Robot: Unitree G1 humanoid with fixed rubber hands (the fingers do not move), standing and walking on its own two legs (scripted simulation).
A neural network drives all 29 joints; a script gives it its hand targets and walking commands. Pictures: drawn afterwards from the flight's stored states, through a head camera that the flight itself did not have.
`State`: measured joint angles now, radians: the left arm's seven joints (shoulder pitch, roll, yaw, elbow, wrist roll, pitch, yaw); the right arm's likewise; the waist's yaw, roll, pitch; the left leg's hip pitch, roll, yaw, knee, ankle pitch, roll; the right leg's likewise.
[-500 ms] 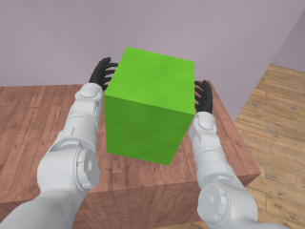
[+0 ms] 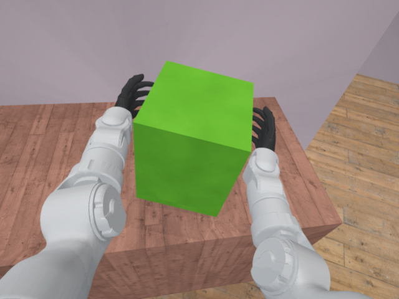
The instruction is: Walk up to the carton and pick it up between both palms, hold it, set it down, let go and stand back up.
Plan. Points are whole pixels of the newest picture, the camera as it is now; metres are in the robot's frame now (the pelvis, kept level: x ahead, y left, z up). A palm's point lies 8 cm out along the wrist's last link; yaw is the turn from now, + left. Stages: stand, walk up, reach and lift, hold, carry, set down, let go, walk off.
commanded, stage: set down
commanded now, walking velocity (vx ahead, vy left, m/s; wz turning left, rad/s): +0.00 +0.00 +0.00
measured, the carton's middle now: (192, 142) +0.45 -0.02 +0.05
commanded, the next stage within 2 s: none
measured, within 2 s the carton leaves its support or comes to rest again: rests again in 0.78 s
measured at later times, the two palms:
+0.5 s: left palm (127, 113) +0.49 +0.12 +0.12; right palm (260, 147) +0.39 -0.16 +0.09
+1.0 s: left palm (123, 119) +0.48 +0.12 +0.10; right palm (258, 146) +0.40 -0.15 +0.09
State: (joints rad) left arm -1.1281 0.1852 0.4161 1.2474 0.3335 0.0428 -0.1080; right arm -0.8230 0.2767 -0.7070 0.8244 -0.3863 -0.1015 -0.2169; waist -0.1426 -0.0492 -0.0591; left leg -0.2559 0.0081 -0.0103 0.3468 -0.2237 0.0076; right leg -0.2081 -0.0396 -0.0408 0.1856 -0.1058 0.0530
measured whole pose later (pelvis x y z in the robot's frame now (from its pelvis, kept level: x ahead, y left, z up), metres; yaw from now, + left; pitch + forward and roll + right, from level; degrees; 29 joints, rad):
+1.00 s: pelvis -0.01 -0.01 +0.00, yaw +1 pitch +12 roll -2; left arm -1.20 0.24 0.55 1.32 0.42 -0.04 -0.15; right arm -0.94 0.32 -0.86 0.85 -0.54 -0.15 -0.21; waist -0.16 -0.07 -0.03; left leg -0.37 0.01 -0.02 0.36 -0.19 0.00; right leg -0.32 -0.04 -0.06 0.21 -0.09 0.04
